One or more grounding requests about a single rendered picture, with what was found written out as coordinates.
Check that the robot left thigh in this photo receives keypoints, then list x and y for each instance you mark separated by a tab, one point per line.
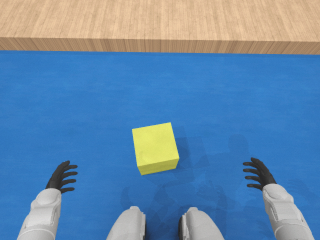
130	225

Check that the robot left hand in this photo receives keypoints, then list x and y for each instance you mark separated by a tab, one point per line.
56	181

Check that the right robot forearm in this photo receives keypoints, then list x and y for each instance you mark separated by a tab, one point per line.
287	221

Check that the robot right hand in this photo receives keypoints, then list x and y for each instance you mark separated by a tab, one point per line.
264	176

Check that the robot right thigh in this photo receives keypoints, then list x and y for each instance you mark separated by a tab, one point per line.
197	225

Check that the robot thigh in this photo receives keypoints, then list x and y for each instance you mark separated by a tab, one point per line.
197	225
130	225

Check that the left robot forearm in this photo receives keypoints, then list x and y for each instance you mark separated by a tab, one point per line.
42	221

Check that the carton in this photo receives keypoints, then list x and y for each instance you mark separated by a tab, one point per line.
155	148

